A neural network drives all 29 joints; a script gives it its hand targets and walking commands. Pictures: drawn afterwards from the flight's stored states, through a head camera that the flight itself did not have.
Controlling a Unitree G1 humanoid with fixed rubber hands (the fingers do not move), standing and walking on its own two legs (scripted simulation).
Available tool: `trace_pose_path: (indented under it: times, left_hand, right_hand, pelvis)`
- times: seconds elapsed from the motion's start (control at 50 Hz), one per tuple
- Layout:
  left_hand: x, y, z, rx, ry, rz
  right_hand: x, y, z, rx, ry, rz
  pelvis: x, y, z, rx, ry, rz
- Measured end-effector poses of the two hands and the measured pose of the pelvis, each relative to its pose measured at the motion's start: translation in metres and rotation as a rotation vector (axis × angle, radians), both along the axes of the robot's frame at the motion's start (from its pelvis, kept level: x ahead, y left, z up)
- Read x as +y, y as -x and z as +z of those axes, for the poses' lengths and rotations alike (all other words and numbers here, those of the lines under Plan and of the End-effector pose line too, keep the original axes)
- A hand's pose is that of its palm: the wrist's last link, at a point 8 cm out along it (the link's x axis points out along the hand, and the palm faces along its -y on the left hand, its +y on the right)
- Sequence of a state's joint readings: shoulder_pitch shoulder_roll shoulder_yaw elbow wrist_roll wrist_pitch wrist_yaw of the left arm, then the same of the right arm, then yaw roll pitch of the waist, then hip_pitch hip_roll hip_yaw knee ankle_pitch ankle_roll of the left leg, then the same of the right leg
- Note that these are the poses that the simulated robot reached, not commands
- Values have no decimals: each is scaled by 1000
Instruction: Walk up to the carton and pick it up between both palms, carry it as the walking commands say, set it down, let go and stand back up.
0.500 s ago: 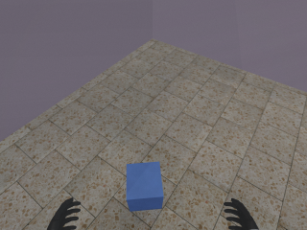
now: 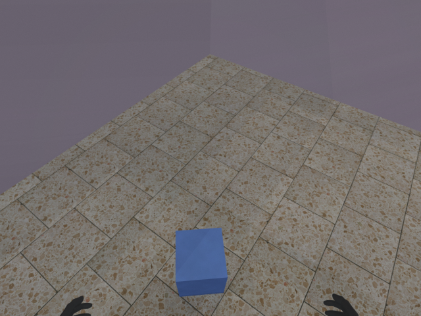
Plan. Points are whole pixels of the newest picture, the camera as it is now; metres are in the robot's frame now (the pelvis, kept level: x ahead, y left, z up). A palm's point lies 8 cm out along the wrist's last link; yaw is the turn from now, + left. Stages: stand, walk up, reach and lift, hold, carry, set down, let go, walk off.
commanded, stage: stand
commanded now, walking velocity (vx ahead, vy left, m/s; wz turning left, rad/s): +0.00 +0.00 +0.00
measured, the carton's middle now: (200, 262) +0.44 +0.02 -0.65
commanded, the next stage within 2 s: none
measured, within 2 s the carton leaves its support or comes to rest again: neither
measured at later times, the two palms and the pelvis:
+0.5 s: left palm out of the picture +0.04 +0.28 -0.10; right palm out of the picture +0.05 -0.29 -0.10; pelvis -0.03 -0.01 +0.01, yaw +0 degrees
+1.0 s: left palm out of the picture +0.04 +0.27 -0.10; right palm out of the picture +0.03 -0.32 -0.11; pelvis -0.03 -0.02 +0.01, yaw +0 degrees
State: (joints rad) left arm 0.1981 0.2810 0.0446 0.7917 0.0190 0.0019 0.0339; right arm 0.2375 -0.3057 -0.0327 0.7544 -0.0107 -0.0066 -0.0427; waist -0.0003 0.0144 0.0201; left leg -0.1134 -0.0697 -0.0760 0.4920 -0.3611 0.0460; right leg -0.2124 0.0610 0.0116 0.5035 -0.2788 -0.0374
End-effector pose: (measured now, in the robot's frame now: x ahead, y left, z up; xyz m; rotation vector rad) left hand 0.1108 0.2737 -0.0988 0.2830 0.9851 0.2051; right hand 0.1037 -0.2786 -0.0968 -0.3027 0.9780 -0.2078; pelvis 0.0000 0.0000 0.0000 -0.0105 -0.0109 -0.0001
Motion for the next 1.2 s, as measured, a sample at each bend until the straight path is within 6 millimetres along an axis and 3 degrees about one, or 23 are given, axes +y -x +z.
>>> trace_pose_path:
  times: [0.38, 0.62, 0.86, 1.2]
  left_hand:
    - [8, 55, -1, 92, -21, 36]
    - [6, 79, -1, 135, -27, 50]
    - [0, 80, -1, 148, -32, 52]
    - [-5, 72, 1, 148, -36, 57]
  right_hand:
    - [-7, 41, -5, 73, -6, -10]
    - [-21, 61, -8, 120, 1, -17]
    - [-33, 71, -10, 154, 7, -27]
    - [-43, 69, -11, 172, 15, -30]
  pelvis:
    - [-3, 24, 6, -27, -8, 4]
    - [-11, 35, 8, -31, -11, 5]
    - [-18, 36, 9, -29, -12, 6]
    - [-26, 32, 9, -26, -12, 8]
